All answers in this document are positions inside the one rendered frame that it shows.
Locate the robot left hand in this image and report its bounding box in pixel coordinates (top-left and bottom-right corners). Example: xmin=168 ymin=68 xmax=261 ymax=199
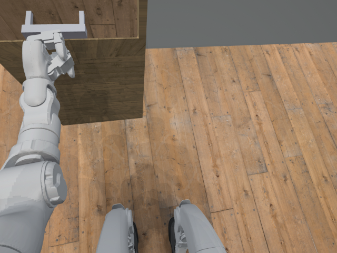
xmin=22 ymin=30 xmax=75 ymax=85

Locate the right robot thigh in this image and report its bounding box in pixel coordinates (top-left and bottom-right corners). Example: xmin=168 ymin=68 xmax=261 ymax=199
xmin=174 ymin=204 xmax=227 ymax=253

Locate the left robot forearm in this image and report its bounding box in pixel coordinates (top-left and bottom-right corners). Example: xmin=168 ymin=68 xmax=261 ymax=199
xmin=0 ymin=78 xmax=61 ymax=171

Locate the robot left shin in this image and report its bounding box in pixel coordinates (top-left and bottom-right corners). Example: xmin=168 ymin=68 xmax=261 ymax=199
xmin=106 ymin=203 xmax=135 ymax=253

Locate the left robot upper arm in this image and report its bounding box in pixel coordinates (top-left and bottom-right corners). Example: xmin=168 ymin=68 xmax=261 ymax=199
xmin=0 ymin=160 xmax=67 ymax=253

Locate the cabinet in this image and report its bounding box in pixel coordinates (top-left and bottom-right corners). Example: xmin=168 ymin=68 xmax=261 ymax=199
xmin=0 ymin=0 xmax=148 ymax=125

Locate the drawer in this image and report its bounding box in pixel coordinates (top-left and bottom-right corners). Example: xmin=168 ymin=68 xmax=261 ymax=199
xmin=0 ymin=0 xmax=137 ymax=41

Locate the handle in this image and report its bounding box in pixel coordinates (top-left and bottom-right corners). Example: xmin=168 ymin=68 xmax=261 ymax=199
xmin=21 ymin=11 xmax=87 ymax=39

